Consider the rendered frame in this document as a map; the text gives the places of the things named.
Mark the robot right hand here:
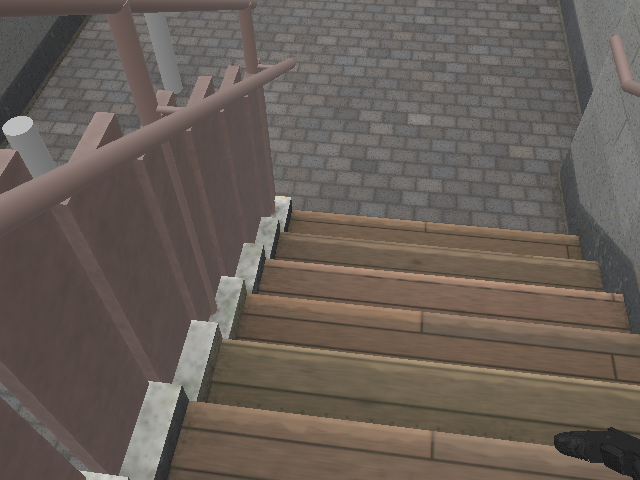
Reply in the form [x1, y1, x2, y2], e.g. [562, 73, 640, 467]
[554, 427, 640, 480]

